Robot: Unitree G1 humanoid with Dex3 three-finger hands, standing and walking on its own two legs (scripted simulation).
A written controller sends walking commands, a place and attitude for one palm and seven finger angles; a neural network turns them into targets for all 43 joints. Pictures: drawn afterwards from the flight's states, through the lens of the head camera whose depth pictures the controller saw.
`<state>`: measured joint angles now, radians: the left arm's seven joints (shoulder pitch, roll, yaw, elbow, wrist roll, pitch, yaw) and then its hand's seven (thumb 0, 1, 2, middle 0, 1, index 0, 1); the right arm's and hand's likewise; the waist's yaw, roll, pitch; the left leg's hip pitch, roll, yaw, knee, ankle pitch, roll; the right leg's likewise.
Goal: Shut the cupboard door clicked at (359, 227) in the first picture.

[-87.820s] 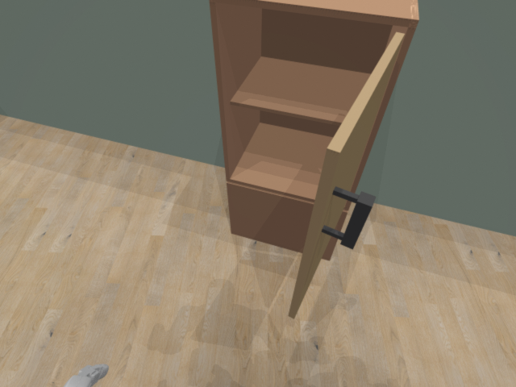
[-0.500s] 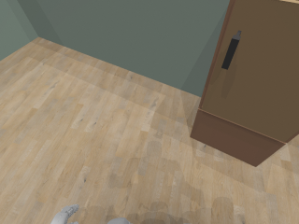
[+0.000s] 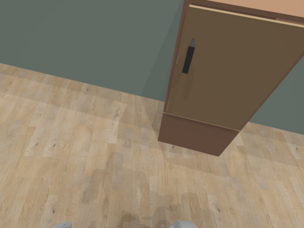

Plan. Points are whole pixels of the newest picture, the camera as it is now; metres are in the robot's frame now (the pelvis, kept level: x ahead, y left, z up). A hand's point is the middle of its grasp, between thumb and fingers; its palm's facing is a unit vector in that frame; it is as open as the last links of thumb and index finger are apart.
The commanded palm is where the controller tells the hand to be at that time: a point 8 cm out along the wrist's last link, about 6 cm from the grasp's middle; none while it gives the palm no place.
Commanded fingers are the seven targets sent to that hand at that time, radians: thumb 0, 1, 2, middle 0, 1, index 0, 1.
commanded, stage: turn to face it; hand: left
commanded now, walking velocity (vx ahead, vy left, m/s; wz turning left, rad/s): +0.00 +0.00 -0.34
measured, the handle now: (189, 56) +0.73 -0.10 +0.04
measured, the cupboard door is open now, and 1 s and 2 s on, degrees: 0 0 0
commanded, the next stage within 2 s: take the last steps up to it in 0.16 s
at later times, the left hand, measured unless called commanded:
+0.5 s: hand out of the picture +0.09 +0.14 -0.17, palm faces -0.12 -0.98 -0.18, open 7.4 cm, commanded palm none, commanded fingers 0.00 0.90 0.90 -0.20 -0.30 -0.20 -0.30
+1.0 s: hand (150, 179) +0.30 +0.01 -0.18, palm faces -0.34 -0.92 -0.21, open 7.4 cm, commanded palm none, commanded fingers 0.00 0.90 0.90 -0.20 -0.30 -0.20 -0.30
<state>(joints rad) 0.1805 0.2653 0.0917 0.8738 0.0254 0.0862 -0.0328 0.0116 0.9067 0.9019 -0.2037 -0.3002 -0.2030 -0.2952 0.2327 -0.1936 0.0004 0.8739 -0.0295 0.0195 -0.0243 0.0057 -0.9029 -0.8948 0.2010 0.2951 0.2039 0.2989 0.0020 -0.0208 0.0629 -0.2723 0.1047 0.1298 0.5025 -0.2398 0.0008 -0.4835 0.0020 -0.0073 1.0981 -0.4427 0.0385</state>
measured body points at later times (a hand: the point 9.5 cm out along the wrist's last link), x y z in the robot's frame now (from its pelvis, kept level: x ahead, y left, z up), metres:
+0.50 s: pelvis +0.02 -0.03 +0.00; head +0.03 -0.03 +0.45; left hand +0.10 +0.19 -0.16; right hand +0.02 -0.29 -0.15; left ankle +0.04 +0.08 -0.72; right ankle -0.03 -0.14 -0.74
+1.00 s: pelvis +0.14 -0.14 -0.02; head +0.18 -0.16 +0.42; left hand +0.32 +0.06 -0.16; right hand -0.03 -0.32 -0.17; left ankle +0.06 +0.07 -0.73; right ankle +0.18 -0.27 -0.75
